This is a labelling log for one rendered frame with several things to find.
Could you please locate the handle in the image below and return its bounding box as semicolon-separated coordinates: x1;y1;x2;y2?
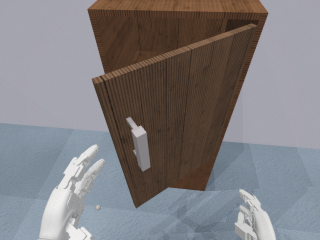
126;117;151;171

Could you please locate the cupboard door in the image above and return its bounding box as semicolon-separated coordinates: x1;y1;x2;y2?
92;23;258;208

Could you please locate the robot left hand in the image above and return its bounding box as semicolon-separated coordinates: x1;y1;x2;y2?
39;144;105;240

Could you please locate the robot right hand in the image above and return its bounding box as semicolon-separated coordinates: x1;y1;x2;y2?
234;189;276;240

